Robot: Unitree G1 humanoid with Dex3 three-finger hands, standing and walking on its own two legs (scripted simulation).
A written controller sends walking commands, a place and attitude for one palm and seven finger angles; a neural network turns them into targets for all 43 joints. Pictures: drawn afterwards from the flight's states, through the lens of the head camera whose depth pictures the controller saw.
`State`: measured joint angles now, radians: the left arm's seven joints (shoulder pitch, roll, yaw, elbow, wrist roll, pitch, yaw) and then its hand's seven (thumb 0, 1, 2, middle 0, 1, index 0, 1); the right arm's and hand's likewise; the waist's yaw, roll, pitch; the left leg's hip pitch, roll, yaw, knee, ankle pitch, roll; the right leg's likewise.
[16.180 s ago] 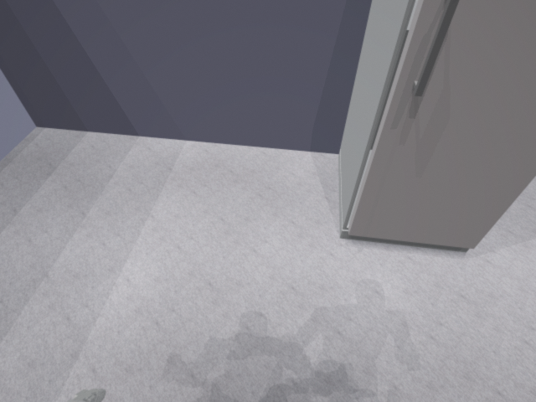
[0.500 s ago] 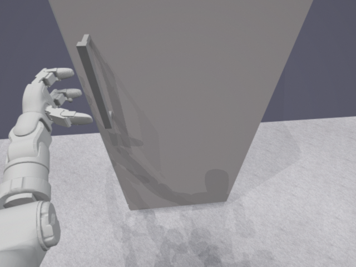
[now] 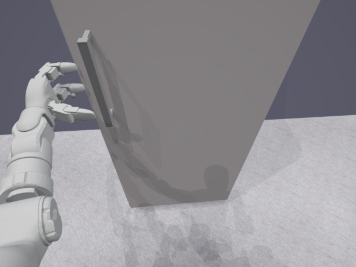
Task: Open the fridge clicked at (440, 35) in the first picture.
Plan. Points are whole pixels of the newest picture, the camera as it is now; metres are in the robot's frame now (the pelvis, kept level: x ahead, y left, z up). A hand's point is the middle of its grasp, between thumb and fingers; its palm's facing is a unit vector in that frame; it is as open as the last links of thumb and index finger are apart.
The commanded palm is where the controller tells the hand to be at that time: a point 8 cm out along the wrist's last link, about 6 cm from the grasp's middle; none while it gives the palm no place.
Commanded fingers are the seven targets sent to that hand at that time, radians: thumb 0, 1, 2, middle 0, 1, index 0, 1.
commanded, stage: move the hooked fingers beside the handle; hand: left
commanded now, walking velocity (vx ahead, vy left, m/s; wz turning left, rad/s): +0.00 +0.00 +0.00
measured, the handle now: (99, 84) +0.49 +0.19 +0.16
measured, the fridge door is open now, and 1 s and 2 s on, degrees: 0 0 0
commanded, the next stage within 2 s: feel for the door with the fingertips in 0.02 s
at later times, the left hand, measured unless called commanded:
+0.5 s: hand (86, 97) +0.44 +0.20 +0.17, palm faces +0.12 -0.99 +0.01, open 14.0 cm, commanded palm +0.41 +0.25 +0.16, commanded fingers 0.00 -0.50 0.30 -0.30 -1.20 -0.30 -1.20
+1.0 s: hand (89, 93) +0.45 +0.20 +0.17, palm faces +0.14 -0.99 +0.00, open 13.7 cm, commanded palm +0.42 +0.25 +0.16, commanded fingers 0.00 -0.50 0.30 -0.30 -1.20 -0.30 -1.20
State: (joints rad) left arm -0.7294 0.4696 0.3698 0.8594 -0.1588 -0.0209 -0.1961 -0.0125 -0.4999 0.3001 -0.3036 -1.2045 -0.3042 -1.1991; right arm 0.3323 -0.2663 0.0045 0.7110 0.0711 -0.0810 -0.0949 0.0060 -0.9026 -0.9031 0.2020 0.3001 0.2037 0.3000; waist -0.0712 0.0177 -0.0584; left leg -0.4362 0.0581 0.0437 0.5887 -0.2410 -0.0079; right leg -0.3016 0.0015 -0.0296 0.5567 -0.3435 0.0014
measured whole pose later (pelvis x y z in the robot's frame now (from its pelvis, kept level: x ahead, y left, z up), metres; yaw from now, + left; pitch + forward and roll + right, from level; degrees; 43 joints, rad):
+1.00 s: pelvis -0.01 -0.01 +0.00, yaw +0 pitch +4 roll -1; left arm -0.79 0.41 0.33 0.93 -0.13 -0.05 -0.12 -0.01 -0.50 0.30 -0.32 -1.22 -0.34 -1.23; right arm 0.34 -0.27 -0.01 0.75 0.06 -0.09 -0.09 0.01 -0.90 -0.90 0.20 0.30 0.20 0.30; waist -0.08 0.03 -0.05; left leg -0.43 0.06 0.03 0.58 -0.22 -0.02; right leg -0.30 0.01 -0.04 0.56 -0.34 -0.01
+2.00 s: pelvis +0.00 -0.01 +0.00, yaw +0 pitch +3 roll -1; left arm -0.73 0.28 0.27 0.79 -0.13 0.00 -0.02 -0.01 -0.50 0.30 -0.30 -1.20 -0.30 -1.20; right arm 0.32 -0.25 0.00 0.75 0.06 -0.08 -0.07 0.01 -0.90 -0.90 0.20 0.30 0.20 0.30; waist -0.06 0.03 -0.06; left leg -0.39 0.06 0.04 0.56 -0.23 -0.01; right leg -0.26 0.00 -0.03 0.55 -0.34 -0.01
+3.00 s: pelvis +0.00 +0.00 +0.00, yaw +0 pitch +3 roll -1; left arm -0.73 0.28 0.26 0.78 -0.13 -0.01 -0.01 -0.01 -0.41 0.34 -0.32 -1.22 -0.32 -1.21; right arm 0.30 -0.24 0.00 0.74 0.06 -0.08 -0.07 0.01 -0.90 -0.90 0.20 0.30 0.20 0.30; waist -0.05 0.03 -0.06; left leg -0.39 0.06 0.04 0.57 -0.23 -0.01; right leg -0.26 0.00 -0.02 0.55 -0.33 0.00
